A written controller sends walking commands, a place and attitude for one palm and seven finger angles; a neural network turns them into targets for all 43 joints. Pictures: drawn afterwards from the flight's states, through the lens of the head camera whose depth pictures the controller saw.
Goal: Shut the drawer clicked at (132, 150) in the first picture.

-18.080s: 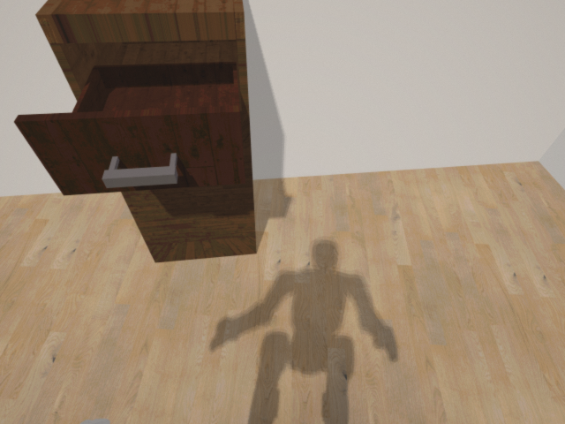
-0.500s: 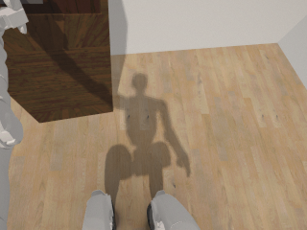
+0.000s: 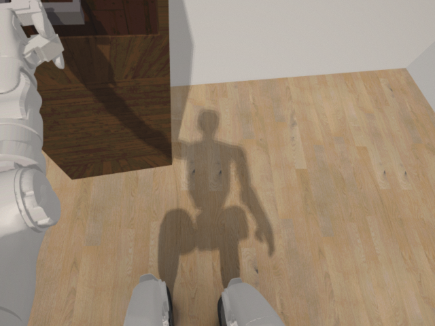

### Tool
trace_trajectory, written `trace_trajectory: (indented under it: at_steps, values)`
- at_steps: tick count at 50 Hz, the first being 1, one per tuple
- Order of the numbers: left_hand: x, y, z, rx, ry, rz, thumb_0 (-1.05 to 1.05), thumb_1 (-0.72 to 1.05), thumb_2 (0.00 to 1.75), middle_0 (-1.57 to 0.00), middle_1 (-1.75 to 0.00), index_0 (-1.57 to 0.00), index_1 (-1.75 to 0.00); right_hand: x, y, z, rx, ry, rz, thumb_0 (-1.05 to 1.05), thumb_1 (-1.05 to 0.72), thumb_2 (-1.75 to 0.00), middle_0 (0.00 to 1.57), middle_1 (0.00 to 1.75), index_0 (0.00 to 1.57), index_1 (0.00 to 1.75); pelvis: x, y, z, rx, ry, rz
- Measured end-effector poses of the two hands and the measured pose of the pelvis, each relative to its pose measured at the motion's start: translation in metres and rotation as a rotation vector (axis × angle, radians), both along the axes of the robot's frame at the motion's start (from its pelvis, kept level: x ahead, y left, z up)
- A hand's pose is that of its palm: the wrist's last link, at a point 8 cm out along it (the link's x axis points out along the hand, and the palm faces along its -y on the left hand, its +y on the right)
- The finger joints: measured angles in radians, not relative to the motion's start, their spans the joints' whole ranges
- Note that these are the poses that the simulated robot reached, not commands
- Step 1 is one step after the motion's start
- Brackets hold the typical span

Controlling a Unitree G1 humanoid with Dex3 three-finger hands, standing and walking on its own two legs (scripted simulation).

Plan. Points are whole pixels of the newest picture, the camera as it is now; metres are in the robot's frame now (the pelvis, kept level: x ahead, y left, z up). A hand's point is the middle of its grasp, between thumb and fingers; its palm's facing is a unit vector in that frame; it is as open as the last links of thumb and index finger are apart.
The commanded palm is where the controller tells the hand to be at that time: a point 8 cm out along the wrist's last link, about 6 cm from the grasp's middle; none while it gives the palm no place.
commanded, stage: pull the fist back off the drawer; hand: left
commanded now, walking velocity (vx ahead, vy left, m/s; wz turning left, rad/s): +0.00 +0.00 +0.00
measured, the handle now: (40, 4) +0.65 +0.23 +0.11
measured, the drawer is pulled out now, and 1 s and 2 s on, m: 0.00 0.00 0.00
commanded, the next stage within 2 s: draw the hand back to the body in 0.06 s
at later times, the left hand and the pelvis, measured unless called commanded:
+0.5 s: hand (34, 76) +0.47 +0.20 +0.14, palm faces +0.13 -0.99 -0.03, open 3.3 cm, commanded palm +0.42 +0.24 +0.15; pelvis +0.05 -0.02 +0.04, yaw +2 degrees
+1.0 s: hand out of the picture +0.31 +0.21 +0.20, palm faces +0.37 -0.89 -0.26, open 3.3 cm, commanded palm +0.26 +0.25 +0.22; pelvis +0.04 -0.04 +0.08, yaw +4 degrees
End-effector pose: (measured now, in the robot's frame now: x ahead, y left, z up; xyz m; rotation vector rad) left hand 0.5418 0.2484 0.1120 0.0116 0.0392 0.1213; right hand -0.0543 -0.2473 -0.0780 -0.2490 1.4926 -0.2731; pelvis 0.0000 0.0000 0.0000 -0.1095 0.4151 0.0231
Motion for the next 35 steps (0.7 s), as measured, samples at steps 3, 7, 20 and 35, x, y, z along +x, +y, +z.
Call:
trace_trajectory:
  at_steps: [3, 7, 20, 35]
  values:
    - [-0.003, -0.003, 0.0, -0.007, 0.004, 0.0, 0.02, 0.87, 0.9, -1.4, -1.6, -1.4, -1.6, 0.011, -0.003, 0.001, 0.007, -0.011, 0.007, 0.0, -0.9, -0.9, 0.2, 0.3, 0.2, 0.3, 0.006, -0.001, 0.004, 0.005, -0.012, 0.001]
    - [-0.003, -0.003, 0.001, -0.013, 0.003, 0.01, 0.02, 0.89, 0.9, -1.4, -1.6, -1.4, -1.6, 0.027, -0.009, 0.001, 0.004, -0.036, 0.014, 0.0, -0.9, -0.9, 0.2, 0.3, 0.2, 0.3, 0.013, -0.004, 0.007, 0.01, -0.02, 0.002]
    - [-0.058, 0.0, 0.015, 0.013, -0.032, -0.006, 0.02, 0.9, 0.9, -1.39, -1.6, -1.4, -1.6, 0.101, -0.024, 0.008, 0.055, -0.191, 0.006, 0.0, -0.9, -0.9, 0.2, 0.3, 0.2, 0.3, 0.043, -0.017, 0.03, 0.046, -0.11, -0.011]
    - [-0.174, 0.001, 0.059, 0.054, -0.071, 0.001, 0.02, 0.9, 0.9, -1.4, -1.6, -1.4, -1.6, 0.252, -0.025, 0.045, 0.09, -0.64, 0.202, 0.0, -0.9, -0.9, 0.2, 0.3, 0.2, 0.3, 0.045, -0.031, 0.05, 0.09, -0.287, 0.04]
